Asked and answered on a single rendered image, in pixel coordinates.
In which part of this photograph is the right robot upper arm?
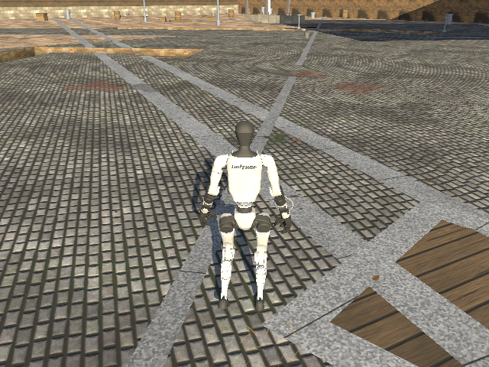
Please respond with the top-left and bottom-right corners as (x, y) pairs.
(261, 154), (282, 197)

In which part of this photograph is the robot right forearm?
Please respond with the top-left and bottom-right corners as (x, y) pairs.
(274, 185), (290, 219)

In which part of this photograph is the left robot upper arm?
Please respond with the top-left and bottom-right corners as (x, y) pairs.
(208, 154), (228, 196)

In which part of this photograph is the robot head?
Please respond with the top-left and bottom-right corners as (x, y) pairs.
(232, 121), (257, 158)

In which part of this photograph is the robot right foot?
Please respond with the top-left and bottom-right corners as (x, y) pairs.
(254, 292), (265, 311)

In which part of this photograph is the right robot hand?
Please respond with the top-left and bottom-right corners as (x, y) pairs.
(274, 216), (292, 234)

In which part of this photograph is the robot left forearm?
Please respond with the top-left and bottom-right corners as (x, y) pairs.
(201, 184), (215, 213)

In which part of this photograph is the left robot hand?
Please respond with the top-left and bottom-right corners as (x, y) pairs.
(199, 210), (217, 226)

